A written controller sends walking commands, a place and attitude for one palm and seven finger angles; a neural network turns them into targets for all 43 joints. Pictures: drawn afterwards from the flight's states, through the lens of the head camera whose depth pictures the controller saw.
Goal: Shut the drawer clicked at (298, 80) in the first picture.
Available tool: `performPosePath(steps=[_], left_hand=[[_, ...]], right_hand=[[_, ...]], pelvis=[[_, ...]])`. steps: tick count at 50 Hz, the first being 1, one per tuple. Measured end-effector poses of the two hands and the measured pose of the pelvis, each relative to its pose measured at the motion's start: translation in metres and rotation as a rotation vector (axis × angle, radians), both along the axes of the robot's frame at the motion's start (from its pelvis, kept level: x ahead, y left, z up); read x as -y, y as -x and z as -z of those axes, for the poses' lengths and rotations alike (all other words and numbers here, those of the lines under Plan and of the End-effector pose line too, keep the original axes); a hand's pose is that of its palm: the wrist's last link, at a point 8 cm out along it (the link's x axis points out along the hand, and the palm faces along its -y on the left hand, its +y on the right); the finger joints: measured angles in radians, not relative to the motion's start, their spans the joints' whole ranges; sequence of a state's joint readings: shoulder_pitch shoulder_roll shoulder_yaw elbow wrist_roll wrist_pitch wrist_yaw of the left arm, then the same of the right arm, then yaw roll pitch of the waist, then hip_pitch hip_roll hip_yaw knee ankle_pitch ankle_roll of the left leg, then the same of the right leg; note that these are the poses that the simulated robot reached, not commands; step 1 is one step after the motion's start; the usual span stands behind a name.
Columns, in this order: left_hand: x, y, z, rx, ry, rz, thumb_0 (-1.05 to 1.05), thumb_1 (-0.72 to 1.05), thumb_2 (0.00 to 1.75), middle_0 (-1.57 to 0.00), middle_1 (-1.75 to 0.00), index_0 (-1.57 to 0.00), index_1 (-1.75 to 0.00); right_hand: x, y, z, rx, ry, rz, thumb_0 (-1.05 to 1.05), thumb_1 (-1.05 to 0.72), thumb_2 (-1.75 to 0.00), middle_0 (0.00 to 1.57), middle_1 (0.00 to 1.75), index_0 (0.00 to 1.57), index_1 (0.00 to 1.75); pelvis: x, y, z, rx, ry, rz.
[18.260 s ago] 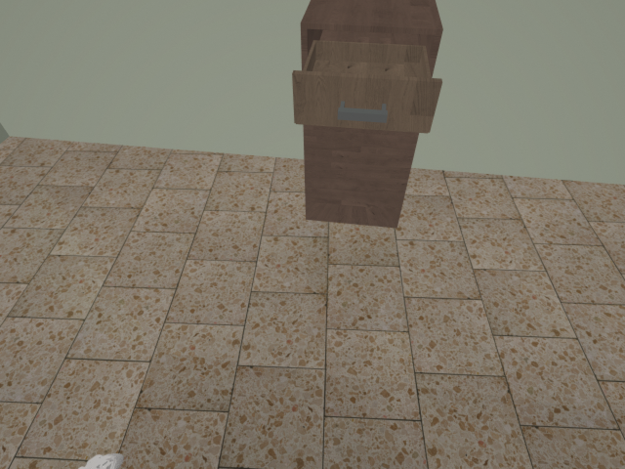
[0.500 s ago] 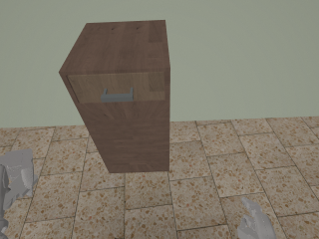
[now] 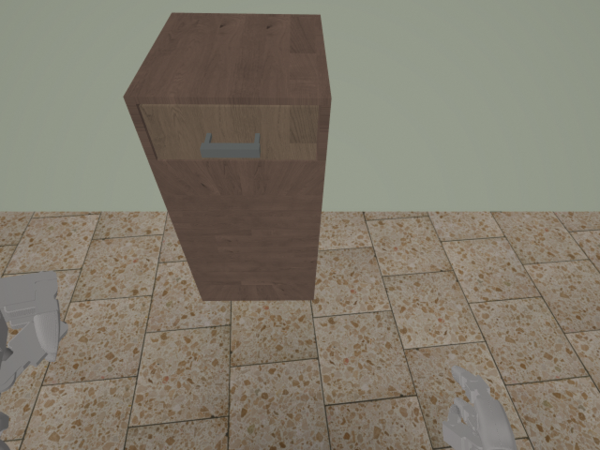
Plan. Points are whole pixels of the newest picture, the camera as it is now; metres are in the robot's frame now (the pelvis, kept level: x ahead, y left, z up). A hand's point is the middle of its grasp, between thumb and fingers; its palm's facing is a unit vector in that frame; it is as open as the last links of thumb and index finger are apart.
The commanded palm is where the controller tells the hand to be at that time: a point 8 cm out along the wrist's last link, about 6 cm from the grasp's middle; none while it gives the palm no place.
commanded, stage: step back with the hand held close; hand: left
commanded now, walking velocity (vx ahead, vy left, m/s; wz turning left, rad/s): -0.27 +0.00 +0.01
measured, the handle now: (232, 144) +0.70 +0.20 -0.01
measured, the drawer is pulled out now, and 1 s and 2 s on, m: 0.00 0.00 0.00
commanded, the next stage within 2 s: stop stepping back and stand still in 0.68 s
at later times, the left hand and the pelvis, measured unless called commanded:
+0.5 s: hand (12, 423) +0.11 +0.22 +0.18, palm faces +0.32 -0.81 -0.49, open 3.2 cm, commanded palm +0.05 +0.28 +0.19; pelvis -0.07 -0.01 +0.00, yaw +2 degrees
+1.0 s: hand out of the picture +0.01 +0.21 +0.18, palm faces +0.26 -0.85 -0.46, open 3.2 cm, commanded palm -0.04 +0.26 +0.19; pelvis -0.18 -0.01 +0.00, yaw -4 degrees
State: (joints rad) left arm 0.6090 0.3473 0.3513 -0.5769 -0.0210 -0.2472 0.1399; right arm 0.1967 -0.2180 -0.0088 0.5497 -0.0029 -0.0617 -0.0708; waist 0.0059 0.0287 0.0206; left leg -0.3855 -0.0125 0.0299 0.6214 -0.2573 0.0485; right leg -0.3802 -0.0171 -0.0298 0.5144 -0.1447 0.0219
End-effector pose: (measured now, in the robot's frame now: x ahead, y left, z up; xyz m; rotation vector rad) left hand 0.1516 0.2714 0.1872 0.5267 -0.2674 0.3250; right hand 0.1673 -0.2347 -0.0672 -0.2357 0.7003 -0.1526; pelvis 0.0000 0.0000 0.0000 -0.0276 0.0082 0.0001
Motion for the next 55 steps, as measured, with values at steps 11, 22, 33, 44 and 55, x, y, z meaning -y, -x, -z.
performPosePath(steps=[11,22,33,44,55], left_hand=[[-0.016,0.02,-0.01,0.032,-0.095,-0.009,0.01,0.89,0.9,-1.41,-1.6,-1.41,-1.6],[0.013,0.059,-0.006,-0.006,-0.073,0.097,0.01,0.89,0.9,-1.41,-1.6,-1.41,-1.6],[-0.025,0.108,-0.005,0.05,-0.041,0.002,0.01,0.89,0.9,-1.41,-1.6,-1.41,-1.6],[0.013,0.151,-0.012,0.039,-0.026,0.122,0.01,0.89,0.9,-1.41,-1.6,-1.41,-1.6],[-0.004,0.181,0.001,0.039,0.038,0.052,0.01,0.89,0.9,-1.41,-1.6,-1.41,-1.6]], right_hand=[[0.004,0.04,0.001,-0.048,0.038,0.025,0.01,-0.9,-0.9,0.21,0.3,0.2,0.3],[0.008,0.051,-0.003,0.007,0.01,-0.009,0.01,-0.9,-0.9,0.21,0.3,0.21,0.3],[-0.003,0.108,-0.01,-0.033,0.06,0.009,0.01,-0.9,-0.9,0.2,0.3,0.2,0.3],[-0.014,0.174,-0.004,-0.006,-0.023,-0.031,0.01,-0.9,-0.9,0.21,0.3,0.21,0.3],[0.027,0.256,0.005,-0.093,0.049,0.142,0.01,-0.9,-0.9,0.21,0.3,0.21,0.3]], pelvis=[[-0.001,0.017,-0.001,-0.033,0.013,-0.035],[0.01,0.063,0.001,-0.018,0.017,-0.022],[-0.006,0.106,-0.004,-0.031,0.024,-0.043],[0.01,0.169,-0.004,-0.076,0.0,0.048],[0.003,0.188,-0.002,-0.001,-0.015,0.044]])
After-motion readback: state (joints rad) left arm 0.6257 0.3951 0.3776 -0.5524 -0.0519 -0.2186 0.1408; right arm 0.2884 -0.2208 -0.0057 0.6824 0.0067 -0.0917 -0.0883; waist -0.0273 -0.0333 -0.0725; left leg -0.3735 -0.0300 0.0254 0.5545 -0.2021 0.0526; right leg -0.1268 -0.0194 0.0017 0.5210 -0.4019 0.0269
